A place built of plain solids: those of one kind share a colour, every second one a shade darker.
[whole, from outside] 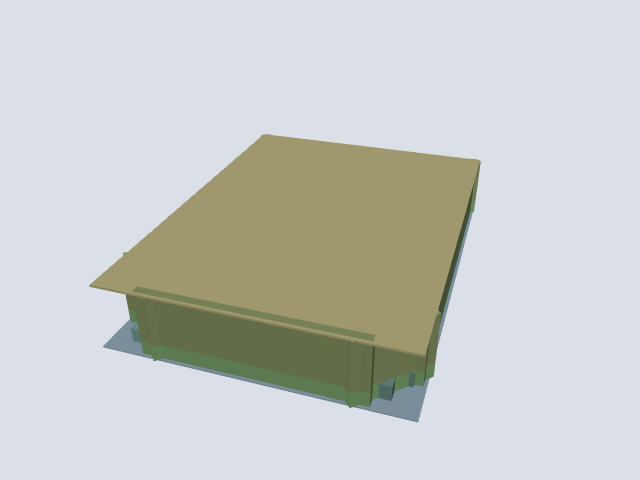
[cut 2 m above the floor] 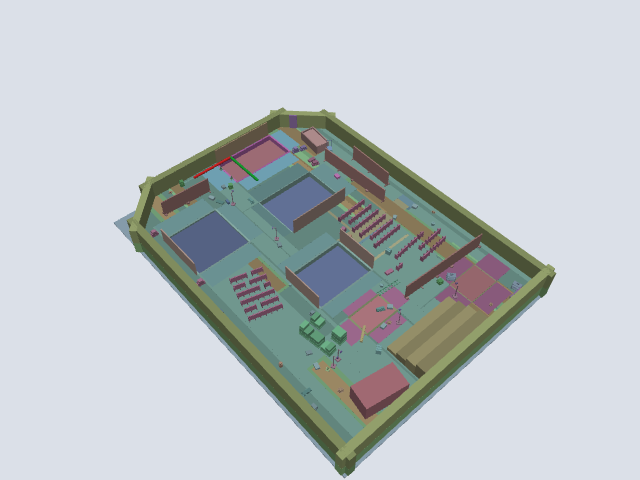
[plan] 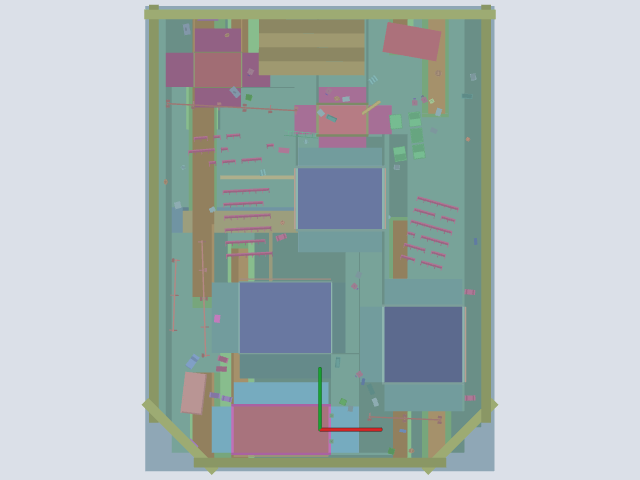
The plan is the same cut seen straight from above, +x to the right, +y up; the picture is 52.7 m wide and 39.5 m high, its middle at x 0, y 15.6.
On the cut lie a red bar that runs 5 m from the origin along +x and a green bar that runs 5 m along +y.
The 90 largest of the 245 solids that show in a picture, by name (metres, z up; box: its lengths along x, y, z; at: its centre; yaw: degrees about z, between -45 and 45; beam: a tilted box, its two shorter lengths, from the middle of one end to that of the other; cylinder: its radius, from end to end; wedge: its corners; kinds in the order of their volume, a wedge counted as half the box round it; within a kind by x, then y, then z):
{
 "floor_ground_1": {"box": [0.57, 32.66, 1.5], "at": [-12.99, 17.43, -0.75]},
 "floor_ground_2": {"box": [0.5, 27.7, 1.5], "at": [-12.45, 14.35, -0.75]},
 "floor_ground_3": {"box": [1.2, 3.5, 1.5], "at": [-11.6, 26.45, -0.75]},
 "floor_ground_4": {"box": [2.2, 2.76, 1.5], "at": [-11.6, 32.38, -0.75]},
 "floor_ground_5": {"box": [1.4, 6.4, 1.5], "at": [-11.5, 21.5, -0.75]},
 "floor_ground_6": {"box": [1.5, 18.1, 1.5], "at": [-11.45, 7.15, -0.75]},
 "floor_ground_7": {"box": [1.8, 3.7, 1.5], "at": [-9.8, 8.15, -0.75]},
 "floor_ground_8": {"box": [2.5, 1.6, 1.5], "at": [-9.45, 5.5, -0.75]},
 "floor_ground_9": {"box": [1.1, 4.1, 1.5], "at": [-8.15, 14.15, -0.75]},
 "floor_ground_10": {"box": [6.5, 2.3, 1.5], "at": [-5.25, 19.45, -0.75]},
 "floor_ground_11": {"box": [6.1, 5.6, 1.5], "at": [-5.15, 23.7, -0.75]},
 "floor_ground_12": {"box": [1.2, 4.0, 1.5], "at": [-4.8, 14.2, -0.75]},
 "floor_ground_13": {"box": [4.4, 1.6, 1.5], "at": [-4.3, 27.3, -0.75]},
 "floor_ground_14": {"box": [2.0, 5.56, 1.5], "at": [-3.1, 30.98, -0.75]},
 "floor_ground_15": {"box": [2.1, 1.6, 1.5], "at": [-2.85, 15.4, -0.75]},
 "floor_ground_16": {"box": [4.9, 2.4, 1.5], "at": [-1.45, 13.4, -0.75]},
 "floor_ground_17": {"box": [1.8, 7.06, 1.5], "at": [-1.2, 30.23, -0.75]},
 "floor_ground_18": {"box": [3.9, 5.56, 1.5], "at": [1.85, 30.98, -0.75]},
 "floor_ground_19": {"box": [2.3, 4.3, 1.5], "at": [2.05, 4.05, -0.75]},
 "floor_ground_20": {"box": [1.1, 8.3, 1.5], "at": [2.65, 10.45, -0.75]},
 "floor_ground_21": {"box": [1.8, 4.5, 1.5], "at": [4.2, 12.35, -0.75]},
 "floor_ground_22": {"box": [2.1, 2.2, 1.5], "at": [4.25, 2.6, -0.75]},
 "floor_ground_23": {"box": [2.8, 3.4, 1.5], "at": [4.6, -0.2, -0.75]},
 "floor_ground_24": {"box": [1.7, 2.96, 1.5], "at": [4.85, 32.28, -0.75]},
 "floor_ground_25": {"box": [1.9, 4.1, 1.5], "at": [4.95, 28.75, -0.75]},
 "floor_ground_26": {"box": [0.4, 11.9, 1.5], "at": [5.5, 18.35, -0.75]},
 "floor_ground_27": {"box": [1.5, 6.8, 1.5], "at": [6.45, 20.9, -0.75]},
 "floor_ground_28": {"box": [1.3, 6.5, 1.5], "at": [6.55, 27.55, -0.75]},
 "floor_ground_29": {"box": [1.2, 5.1, 1.5], "at": [7.8, 28.25, -0.75]},
 "floor_ground_30": {"box": [0.9, 3.82, 1.5], "at": [7.95, -0.41, -0.75]},
 "floor_ground_31": {"box": [4.5, 13.3, 1.5], "at": [9.45, 19.05, -0.75]},
 "floor_ground_32": {"box": [1.1, 8.06, 1.5], "at": [11.15, 29.73, -0.75]},
 "floor_ground_33": {"box": [1.1, 3.4, 1.5], "at": [11.35, -0.2, -0.75]},
 "floor_ground_34": {"box": [0.2, 23.46, 1.5], "at": [11.8, 22.03, -0.75]},
 "floor_ground_35": {"box": [1.37, 33.56, 1.5], "at": [12.59, 16.98, -0.75]},
 "wall_1": {"box": [0.8, 34.41, 5.2], "at": [-13.67, 17.75, 2.6]},
 "wall_2": {"box": [8.16, 0.8, 5.2], "at": [-11.52, -0.57, 2.6], "yaw": -45.0},
 "wall_3": {"box": [20.8, 0.8, 5.2], "at": [0.0, -2.72, 2.6]},
 "wall_4": {"box": [28.94, 0.8, 5.2], "at": [0.0, 34.16, 2.6]},
 "wall_5": {"box": [8.16, 0.8, 5.2], "at": [11.52, -0.57, 2.6], "yaw": 45.0},
 "wall_6": {"box": [0.8, 34.41, 5.2], "at": [13.67, 17.75, 2.6]},
 "ceil_hall_1": {"box": [28.74, 38.28, 0.2], "at": [0.0, 15.72, 5.1]},
 "wall_foot_1": {"box": [0.8, 34.41, 1.5], "at": [-13.67, 17.75, -0.75]},
 "wall_foot_2": {"box": [8.16, 0.8, 1.5], "at": [-11.52, -0.57, -0.75], "yaw": -45.0},
 "wall_foot_3": {"box": [20.8, 0.8, 1.5], "at": [0.0, -2.72, -0.75]},
 "wall_foot_4": {"box": [28.94, 0.8, 1.5], "at": [0.0, 34.16, -0.75]},
 "wall_foot_5": {"box": [8.16, 0.8, 1.5], "at": [11.52, -0.57, -0.75], "yaw": 45.0},
 "wall_foot_6": {"box": [0.8, 34.41, 1.5], "at": [13.67, 17.75, -0.75]},
 "floor_apron_bay_1": {"box": [2.2, 5.8, 1.5], "at": [-7.8, 9.2, -0.75]},
 "floor_apron_bay_2": {"box": [7.5, 2.0, 1.5], "at": [-2.85, 5.2, -0.75]},
 "floor_apron_bay_3": {"box": [1.1, 5.8, 1.5], "at": [1.55, 9.2, -0.75]},
 "floor_apron_bay_4": {"box": [6.9, 1.7, 1.5], "at": [1.65, 15.45, -0.75]},
 "floor_apron_bay_5": {"box": [6.9, 1.5, 1.5], "at": [1.65, 22.45, -0.75]},
 "floor_apron_bay_6": {"box": [1.8, 6.2, 1.5], "at": [4.2, 7.0, -0.75]},
 "floor_apron_bay_7": {"box": [6.4, 2.2, 1.5], "at": [8.5, 2.6, -0.75]},
 "floor_apron_bay_8": {"box": [6.4, 2.1, 1.5], "at": [8.5, 11.35, -0.75]},
 "floor_void_bay_1": {"box": [7.5, 5.8, 0.78], "at": [-2.85, 9.2, -1.11]},
 "floor_void_bay_2": {"box": [6.9, 5.0, 0.9], "at": [1.65, 19.0, -1.05]},
 "floor_void_bay_3": {"box": [6.4, 6.2, 1.3], "at": [8.5, 7.0, -0.85]},
 "floor_base_1": {"box": [28.74, 38.28, 0.1], "at": [0.0, 15.72, -1.55]},
 "floor_aisle_1": {"box": [1.6, 2.4, 1.5], "at": [-9.7, -0.7, -0.75]},
 "floor_aisle_2": {"box": [1.6, 4.2, 1.5], "at": [-9.7, 2.6, -0.75]},
 "floor_aisle_3": {"box": [1.6, 6.0, 1.5], "at": [-9.7, 13.9, -0.75]},
 "floor_aisle_4": {"box": [1.8, 7.8, 1.5], "at": [-9.6, 20.8, -0.75]},
 "floor_aisle_5": {"box": [1.8, 1.8, 1.5], "at": [-9.6, 25.6, -0.75]},
 "floor_aisle_6": {"box": [1.2, 3.82, 1.5], "at": [6.6, -0.41, -0.75]},
 "floor_aisle_7": {"box": [1.2, 4.8, 1.5], "at": [6.6, 14.8, -0.75]},
 "floor_aisle_8": {"box": [1.4, 3.82, 1.5], "at": [9.6, -0.41, -0.75]},
 "floor_aisle_9": {"box": [1.4, 5.6, 1.5], "at": [9.6, 28.8, -0.75]},
 "floor_apron_patch_1": {"box": [2.3, 2.8, 1.5], "at": [-11.55, 29.6, -0.75]},
 "floor_apron_patch_2": {"box": [3.8, 1.6, 1.5], "at": [-8.4, 27.3, -0.75]},
 "floor_apron_patch_3": {"box": [3.8, 1.9, 1.5], "at": [-8.4, 32.05, -0.75]},
 "floor_apron_patch_4": {"box": [2.3, 2.8, 1.5], "at": [-5.25, 29.6, -0.75]},
 "floor_apron_patch_5": {"box": [1.8, 2.4, 1.5], "at": [-1.2, 25.5, -0.75]},
 "floor_apron_patch_6": {"box": [3.9, 0.9, 1.5], "at": [1.85, 23.65, -0.75]},
 "floor_apron_patch_7": {"box": [3.9, 1.3, 1.5], "at": [1.85, 27.55, -0.75]},
 "floor_apron_patch_8": {"box": [1.9, 2.4, 1.5], "at": [4.95, 25.5, -0.75]},
 "floor_apron_pit_1": {"box": [1.6, 3.8, 1.5], "at": [-8.1, 0.0, -0.75]},
 "floor_apron_pit_2": {"box": [7.8, 1.8, 1.5], "at": [-3.2, 3.0, -0.75]},
 "floor_apron_pit_3": {"box": [2.3, 3.8, 1.5], "at": [2.05, 0.0, -0.75]},
 "wall_bank_1": {"box": [8.7, 1.15, 0.92], "at": [-0.68, 30.88, 0.46], "yaw": -0.1},
 "wall_bank_2": {"box": [8.7, 1.15, 1.38], "at": [-0.68, 32.03, 0.69], "yaw": -0.1},
 "wall_bank_3": {"box": [8.7, 1.15, 1.84], "at": [-0.68, 33.18, 0.92], "yaw": -0.1},
 "wall_booth_1": {"box": [4.5, 2.5, 2.7], "at": [7.57, 31.92, 1.35], "yaw": -10.2},
 "floor_fixed_patch_1": {"box": [3.8, 2.8, 1.5], "at": [-8.4, 29.6, -0.75]},
 "floor_fixed_patch_2": {"box": [3.9, 2.4, 1.5], "at": [1.85, 25.5, -0.75]},
 "floor_void_pit_1": {"box": [7.8, 3.8, 0.86], "at": [-3.2, 0.0, -1.07]},
 "floor_aisle_cross_1": {"box": [3.0, 1.3, 1.5], "at": [-5.4, 17.35, -0.75]},
 "floor_aisle_cross_2": {"box": [1.9, 1.7, 1.5], "at": [-2.95, 17.15, -0.75]},
 "floor_under_aisle_1": {"box": [0.9, 4.4, 1.5], "at": [-7.75, 4.1, -0.75]}
}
